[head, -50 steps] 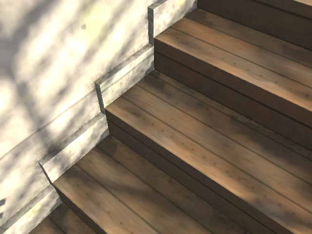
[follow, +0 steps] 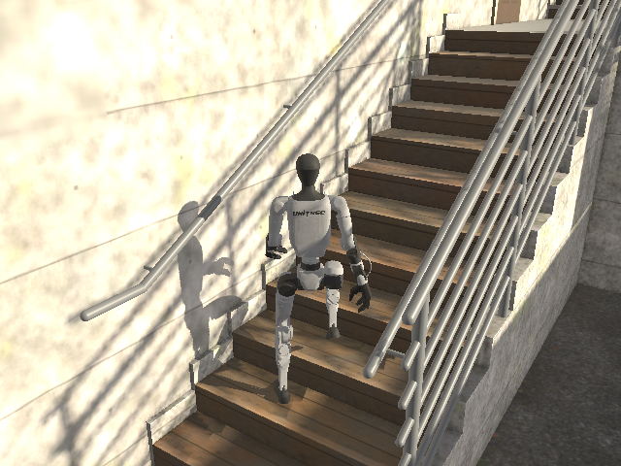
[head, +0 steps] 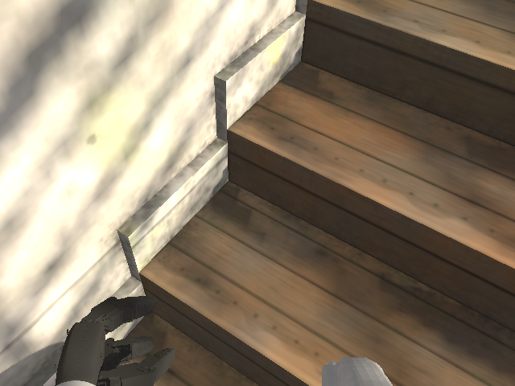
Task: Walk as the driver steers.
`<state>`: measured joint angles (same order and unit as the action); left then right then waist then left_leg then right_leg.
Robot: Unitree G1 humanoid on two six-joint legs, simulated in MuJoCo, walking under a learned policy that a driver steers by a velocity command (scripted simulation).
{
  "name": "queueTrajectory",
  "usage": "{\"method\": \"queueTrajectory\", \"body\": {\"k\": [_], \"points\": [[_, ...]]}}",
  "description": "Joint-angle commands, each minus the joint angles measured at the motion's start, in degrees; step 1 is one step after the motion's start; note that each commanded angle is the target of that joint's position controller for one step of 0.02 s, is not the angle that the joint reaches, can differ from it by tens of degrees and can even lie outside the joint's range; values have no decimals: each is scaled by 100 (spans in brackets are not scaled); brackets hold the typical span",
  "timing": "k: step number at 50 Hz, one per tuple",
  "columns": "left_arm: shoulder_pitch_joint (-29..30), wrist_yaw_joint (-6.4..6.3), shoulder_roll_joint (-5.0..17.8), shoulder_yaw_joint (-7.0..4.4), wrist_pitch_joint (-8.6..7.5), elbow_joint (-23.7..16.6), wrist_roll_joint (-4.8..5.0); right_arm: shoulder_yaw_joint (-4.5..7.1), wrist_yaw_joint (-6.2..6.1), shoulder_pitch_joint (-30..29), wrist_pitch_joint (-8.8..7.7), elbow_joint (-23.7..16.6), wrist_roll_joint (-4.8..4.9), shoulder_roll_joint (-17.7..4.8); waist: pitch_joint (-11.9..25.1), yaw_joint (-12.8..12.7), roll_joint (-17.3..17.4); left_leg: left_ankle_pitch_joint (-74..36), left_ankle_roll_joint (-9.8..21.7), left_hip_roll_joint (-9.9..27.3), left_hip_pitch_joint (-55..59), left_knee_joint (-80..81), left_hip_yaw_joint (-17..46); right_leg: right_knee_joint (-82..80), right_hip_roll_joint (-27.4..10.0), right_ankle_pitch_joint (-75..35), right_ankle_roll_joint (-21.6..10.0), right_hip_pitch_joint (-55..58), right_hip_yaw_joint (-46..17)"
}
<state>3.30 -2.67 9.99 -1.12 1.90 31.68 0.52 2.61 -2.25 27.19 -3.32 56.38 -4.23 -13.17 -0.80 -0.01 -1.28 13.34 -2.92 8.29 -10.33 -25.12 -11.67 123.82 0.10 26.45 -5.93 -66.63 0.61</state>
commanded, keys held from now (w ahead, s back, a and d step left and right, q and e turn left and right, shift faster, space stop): w+e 0.34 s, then e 0.66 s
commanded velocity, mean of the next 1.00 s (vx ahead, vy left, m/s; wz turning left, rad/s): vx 0.25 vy -0.04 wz -0.58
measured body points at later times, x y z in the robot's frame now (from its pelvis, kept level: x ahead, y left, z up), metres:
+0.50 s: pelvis +0.22 -0.09 +0.15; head +0.21 -0.12 +0.60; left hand +0.16 +0.15 +0.03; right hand +0.43 -0.34 +0.10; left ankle +0.34 +0.04 -0.26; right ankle +0.12 -0.12 -0.57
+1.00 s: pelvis +0.41 -0.12 +0.33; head +0.41 -0.14 +0.78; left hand +0.72 -0.06 +0.25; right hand +0.33 -0.34 +0.18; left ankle +0.50 -0.08 -0.40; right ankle +0.37 -0.25 -0.25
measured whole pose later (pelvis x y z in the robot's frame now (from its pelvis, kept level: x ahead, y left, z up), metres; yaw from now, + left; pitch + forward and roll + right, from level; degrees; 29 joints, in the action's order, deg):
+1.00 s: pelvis +0.41 -0.12 +0.33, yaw -38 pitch +6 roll +3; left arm -1.1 3.8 12.4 -2.7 -0.4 46.9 -1.4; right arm 1.6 0.1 13.4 -6.8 53.8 -2.6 -9.7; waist 5.5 2.6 0.7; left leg 10.3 5.0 1.0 -21.9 -26.3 -17.1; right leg 85.4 -6.8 17.0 -2.3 -54.4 -0.7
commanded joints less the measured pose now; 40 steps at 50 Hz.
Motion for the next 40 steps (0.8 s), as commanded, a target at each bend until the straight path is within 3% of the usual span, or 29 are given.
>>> {"method": "queueTrajectory", "body": {"k": [1, 3, 5, 6, 7, 8, 9, 10, 11, 12, 14, 16, 17, 20, 23, 25, 26, 27, 28, 29, 31, 32, 33, 34, 35, 36, 37, 38, 40], "points": [[-428, -94, 52, 122, 79, -557, 69, 28, 30, -1520, -291, -778, 64, -848, -313, -870, 486, -2449, 829, 1026, -1998, 2596, -333, -1960, -96, -347, -62, 1970, 299], [-659, -57, -176, 233, 201, -408, -11, 120, -102, -1610, -290, -884, 420, -1070, 314, -827, 705, -5884, 905, 597, -1124, 2243, -865, -3825, 66, -111, -212, 3381, 1090], [-1888, -122, 60, 87, 235, 141, 35, 307, -240, -1390, -183, -1062, 467, -1573, 1687, -1030, 1124, -9567, 1097, 970, 469, 401, -698, -3989, 527, 294, -221, 4192, 1163], [-2466, -141, 378, -23, 128, 93, -98, 376, -57, -1655, -173, -1398, 511, -1682, 2044, -1090, 1484, -9950, 1147, 1265, 959, -834, -489, -4968, 518, 712, -223, 4506, 834], [-2460, -160, 729, -178, 68, 11, -164, 400, 126, -1549, -60, -1560, 582, -1556, 2087, -1004, 1622, -9371, 1228, 1280, 868, -2192, -194, -6012, 841, 1401, -318, 4735, 182], [-1996, -83, 1179, -395, 36, -66, -218, 352, 262, -1386, 104, -1883, 389, -968, 1363, -744, 347, -3812, 864, 484, -1059, -4483, 238, -7672, 310, 1227, -849, 4915, -1971], [-1718, -116, 1843, -617, 143, 31, -144, 216, 483, -2253, 208, -2652, 44, -171, 944, -619, -1522, 938, 587, -848, -3770, -7048, 1147, -10148, -210, 3588, -1336, 4896, -5231], [-1158, -21, 1809, -628, 24, -203, -1, 82, 397, -2785, 182, -3112, -300, 410, 189, -402, -1485, 540, 640, -680, -4676, -8729, 2127, -10879, -501, 3548, -1110, 4356, -5376], [-2534, 713, 1025, -205, -263, 375, -376, 230, 642, -1640, 85, -1781, 344, -301, -325, -856, -363, -1690, 1200, -1592, -5944, -8648, 4423, -9809, -774, 2873, -496, 4052, -5311], [-2555, 969, 1012, -196, -439, 750, -383, 234, 632, -1581, -105, -1690, 377, -546, -485, -364, -248, -2150, 1225, -1268, -6168, -8730, 3857, -9667, -741, 1667, -145, 4001, -4447], [-2100, 1032, 769, -54, -554, 1529, -380, -102, 437, -1774, -282, -1754, 91, -80, -130, 534, 2, -2212, 1374, -1130, -6270, -8833, 3114, -9323, -326, 1199, -319, 3417, -3562], [-1663, 1057, 764, -79, -479, 1556, -476, -116, 202, -2118, -184, -1855, 352, -147, 414, 730, 65, -2203, 1327, -1035, -5804, -8794, 2324, -9733, -232, 305, 10, 2980, -2946], [-1714, 1058, 701, -63, -494, 1551, -497, -104, 167, -2385, -146, -1886, 487, -184, 476, 644, 153, -2311, 1134, -878, -5525, -8578, 2063, -9769, -178, -305, 311, 2796, -2658], [-3253, 841, 465, 35, -804, 2075, -390, -234, 270, -3273, -104, -2076, 342, 46, 739, 138, -209, -1200, 753, -929, -5602, -8117, 1237, -9505, 111, -3157, 571, 4024, -2153], [-5008, 669, 269, 80, -880, 2683, -409, -464, 300, -3769, 9, -2130, 261, 417, 476, -480, -1108, 780, 655, -1239, -8685, -10272, 1524, -9321, -638, -4064, -344, 7231, -3219], [-5153, 667, -71, 213, -830, 2863, -559, -558, 332, -3877, -3, -2170, 226, 476, 226, -406, -584, 1157, 853, -1120, -9703, -10557, 1664, -9170, -906, -3602, -548, 7998, -3253], [-4596, 731, 31, 221, -785, 2709, -622, -536, 406, -4070, 18, -2237, 159, 466, 246, -210, -227, 768, 874, -1035, -8886, -9619, 1317, -9322, -630, -3412, -526, 7203, -3018], [-4323, 743, 102, 222, -777, 2712, -636, -518, 372, -4512, 49, -2415, 301, 475, 109, -175, -66, 292, 831, -833, -7940, -8544, 994, -9695, -449, -3410, -465, 6155, -2805], [-4256, 643, 106, 232, -776, 2645, -541, -489, 345, -4943, 63, -2639, 305, 549, 177, -193, -213, -103, 743, -758, -6831, -7762, 625, -10095, -289, -3511, -425, 5243, -2750], [-3553, 653, 255, 148, -753, 2296, -282, -540, 433, -5684, 214, -2974, 110, 815, 384, 79, -188, 453, 750, -768, -4880, -6672, 162, -11171, -379, -4019, -477, 3572, -2789], [-3361, 657, 1069, -88, -881, 1947, 6, -441, 661, -5489, 318, -2971, 162, 624, 423, 466, -956, 204, 436, -1248, -2508, -5681, -432, -11237, -658, -8603, -441, 3003, -2748], [-3159, 679, 1535, -274, -904, 1932, 90, -347, 687, -4460, 359, -2766, 241, 288, 883, 890, -1146, -1, 384, -1503, -2102, -4677, -123, -10568, -796, -10344, -334, 4023, -2674], [-3027, 731, 1715, -465, -912, 1879, 151, -86, 510, -3443, 353, -2460, 255, -267, 1434, 1092, -946, 216, 466, -1782, -1518, -3141, 100, -9509, -554, -11480, -155, 4757, -2665], [-3062, 821, 795, -320, -952, 1913, -192, 11, 256, -1511, 273, -1811, 327, -453, 2904, 1204, 292, -1714, 1151, -911, 786, -2494, 1660, -7297, -263, -9995, 57, 4465, -2642], [-4389, 891, -362, -71, -959, 1924, -641, -31, 385, -416, 147, -1396, 396, -876, 5030, 404, 3138, -4370, 3960, 1760, 3429, -1123, 5931, -4366, 1471, -1054, 581, 2600, -2271], [-3461, 991, 675, -499, -677, 2161, -161, -150, 315, -51, 95, -1452, -221, -528, 3303, 1205, 1231, -952, 3211, 1698, 1652, 347, 7483, -1851, 1286, -1873, 522, 1707, -2776], [-2540, 910, 657, -611, -621, 1967, -101, -162, 346, -1306, -98, -1415, 32, -515, 1065, 718, 1087, 834, 2561, 1262, -133, 272, 6102, -1542, 748, -2518, 479, 699, -2056], [-2619, 697, 390, -506, -561, 2127, -104, -185, 378, -2348, -226, -1202, 238, -127, 903, 152, 143, 1100, 2411, 1088, -1285, 103, 4836, -1278, 290, -2738, 382, 901, -1513], [-2422, 514, 24, -338, -525, 2195, -377, -618, 505, -2631, -347, -631, 455, 1463, 990, -497, -688, -245, 1732, 617, -2087, 179, 2775, -1936, -253, -2675, -174, 1537, -1208]]}}
Keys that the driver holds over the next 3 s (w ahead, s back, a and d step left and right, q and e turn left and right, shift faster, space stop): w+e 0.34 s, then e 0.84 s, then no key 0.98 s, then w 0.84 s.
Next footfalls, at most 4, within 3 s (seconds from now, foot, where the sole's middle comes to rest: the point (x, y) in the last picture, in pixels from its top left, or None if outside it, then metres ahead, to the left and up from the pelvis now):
0.14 right None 0.16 -0.12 -0.61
0.66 left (312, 311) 0.53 -0.09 -0.44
1.20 right None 0.38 -0.28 -0.44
1.48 left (309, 301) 0.55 -0.09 -0.44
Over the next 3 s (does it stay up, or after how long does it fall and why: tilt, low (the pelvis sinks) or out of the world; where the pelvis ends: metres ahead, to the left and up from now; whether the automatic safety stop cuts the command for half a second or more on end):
stays up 0.72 -0.33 0.47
